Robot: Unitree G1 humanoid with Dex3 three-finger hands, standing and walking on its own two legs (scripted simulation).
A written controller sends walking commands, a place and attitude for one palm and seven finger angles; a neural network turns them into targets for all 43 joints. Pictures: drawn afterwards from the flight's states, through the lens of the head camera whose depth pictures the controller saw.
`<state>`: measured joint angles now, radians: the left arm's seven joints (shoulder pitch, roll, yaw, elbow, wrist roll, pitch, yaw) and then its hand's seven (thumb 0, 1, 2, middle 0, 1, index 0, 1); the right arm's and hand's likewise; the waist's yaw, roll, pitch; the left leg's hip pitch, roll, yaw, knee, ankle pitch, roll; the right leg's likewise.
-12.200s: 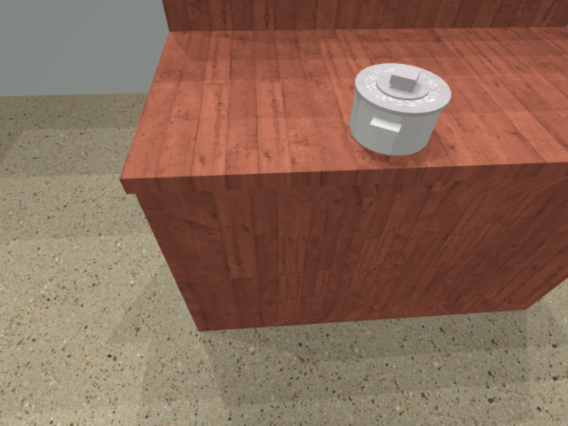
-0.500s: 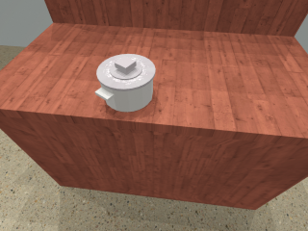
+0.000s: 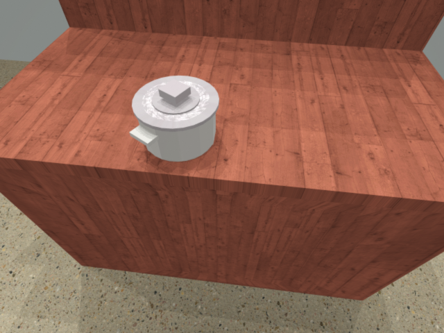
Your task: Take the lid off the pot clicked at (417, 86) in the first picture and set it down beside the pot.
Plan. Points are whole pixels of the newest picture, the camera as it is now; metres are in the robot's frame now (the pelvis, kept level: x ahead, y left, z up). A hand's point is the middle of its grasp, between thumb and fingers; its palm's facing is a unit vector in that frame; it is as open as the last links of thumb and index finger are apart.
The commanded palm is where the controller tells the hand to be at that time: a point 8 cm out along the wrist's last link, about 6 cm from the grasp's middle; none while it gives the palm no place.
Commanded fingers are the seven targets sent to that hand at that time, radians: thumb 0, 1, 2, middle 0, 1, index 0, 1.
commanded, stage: lift the closed hand beside the body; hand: left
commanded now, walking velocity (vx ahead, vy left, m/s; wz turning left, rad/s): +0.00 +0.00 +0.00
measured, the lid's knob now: (174, 91) +0.53 +0.13 +0.15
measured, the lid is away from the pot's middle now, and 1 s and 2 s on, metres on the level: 0.00 0.00 0.00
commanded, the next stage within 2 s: raise the hand higher, near the body in 0.70 s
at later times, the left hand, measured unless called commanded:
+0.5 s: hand (94, 331) +0.13 +0.21 +0.00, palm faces +0.31 -0.91 -0.27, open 4.3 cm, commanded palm +0.08 +0.25 +0.03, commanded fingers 0.00 0.90 0.90 -1.17 -1.36 -1.17 -1.36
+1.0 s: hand (54, 298) +0.15 +0.23 +0.09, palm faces +0.35 -0.82 -0.46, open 3.1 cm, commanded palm +0.09 +0.26 +0.12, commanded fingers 0.00 0.90 0.90 -1.30 -1.50 -1.30 -1.50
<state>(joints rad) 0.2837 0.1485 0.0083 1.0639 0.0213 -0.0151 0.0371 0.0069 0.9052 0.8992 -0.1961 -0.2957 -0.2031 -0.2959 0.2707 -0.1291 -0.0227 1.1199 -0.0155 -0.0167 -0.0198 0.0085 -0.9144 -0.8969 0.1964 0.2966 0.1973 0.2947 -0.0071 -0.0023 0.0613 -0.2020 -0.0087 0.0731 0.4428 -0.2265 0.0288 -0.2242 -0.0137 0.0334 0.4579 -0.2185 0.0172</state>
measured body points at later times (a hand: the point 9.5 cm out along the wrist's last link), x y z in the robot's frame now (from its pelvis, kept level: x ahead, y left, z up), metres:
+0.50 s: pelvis +0.01 -0.01 +0.00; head -0.02 -0.01 +0.45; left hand +0.11 +0.25 +0.01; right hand +0.27 -0.21 -0.01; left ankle +0.01 +0.10 -0.74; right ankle +0.02 -0.13 -0.74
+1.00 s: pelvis +0.02 -0.02 +0.00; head +0.01 -0.04 +0.45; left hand +0.13 +0.27 +0.12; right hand +0.21 -0.22 -0.09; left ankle +0.01 +0.10 -0.74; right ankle +0.02 -0.13 -0.74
